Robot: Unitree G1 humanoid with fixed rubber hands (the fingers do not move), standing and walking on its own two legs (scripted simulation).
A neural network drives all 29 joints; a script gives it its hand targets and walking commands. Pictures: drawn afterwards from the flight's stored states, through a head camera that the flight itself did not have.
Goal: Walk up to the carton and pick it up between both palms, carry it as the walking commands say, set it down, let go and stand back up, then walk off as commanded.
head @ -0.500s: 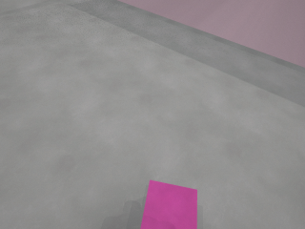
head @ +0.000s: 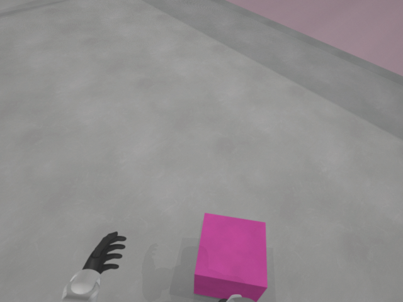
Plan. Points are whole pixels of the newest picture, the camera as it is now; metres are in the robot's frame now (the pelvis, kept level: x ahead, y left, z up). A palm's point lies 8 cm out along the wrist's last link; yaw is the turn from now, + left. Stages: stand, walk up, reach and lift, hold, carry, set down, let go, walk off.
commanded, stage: walk off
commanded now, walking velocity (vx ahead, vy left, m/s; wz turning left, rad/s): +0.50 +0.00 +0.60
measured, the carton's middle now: (229, 258) +0.37 -0.17 -0.63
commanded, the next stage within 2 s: stand in 0.88 s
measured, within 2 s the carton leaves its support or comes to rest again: rests again in 0.88 s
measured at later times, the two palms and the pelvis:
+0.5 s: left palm out of the picture +0.10 +0.27 -0.14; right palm (214, 147) +0.55 -0.08 -0.09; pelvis +0.26 +0.05 -0.02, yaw +20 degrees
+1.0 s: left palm (16, 177) +0.47 +0.44 -0.08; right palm (231, 167) +0.47 -0.12 -0.08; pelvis +0.41 +0.14 +0.01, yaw +35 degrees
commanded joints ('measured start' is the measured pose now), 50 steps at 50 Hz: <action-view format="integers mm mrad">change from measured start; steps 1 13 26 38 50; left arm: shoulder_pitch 178 365 453 194 -66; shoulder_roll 131 82 129 77 63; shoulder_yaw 47 47 69 65 38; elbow -20 56 23 -41 -91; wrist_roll -1 8 8 18 6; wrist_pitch -34 -76 -10 50 29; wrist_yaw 23 24 26 0 10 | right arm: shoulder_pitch -57 -302 -83 -47 162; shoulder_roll -187 -36 -281 -175 -120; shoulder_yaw -46 -17 -67 -36 -20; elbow -68 -207 -168 -82 -51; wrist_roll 12 -15 -23 22 5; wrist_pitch -14 44 16 -29 -25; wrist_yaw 0 68 20 -17 -19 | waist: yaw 166 126 -3 122 25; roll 121 -120 233 93 122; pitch -112 27 -308 -148 6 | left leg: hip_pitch -136 -654 356 35 60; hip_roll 171 175 404 219 209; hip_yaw -132 166 -351 -199 -142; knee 219 700 27 -100 -65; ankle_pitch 810 162 284 663 921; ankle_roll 40 -68 72 70 32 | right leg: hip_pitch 410 416 -66 -94 -209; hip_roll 22 -284 -98 -87 -34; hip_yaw -13 -32 -128 69 25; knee -150 -387 764 529 215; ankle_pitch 80 386 -393 -73 118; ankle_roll -50 -143 24 47 9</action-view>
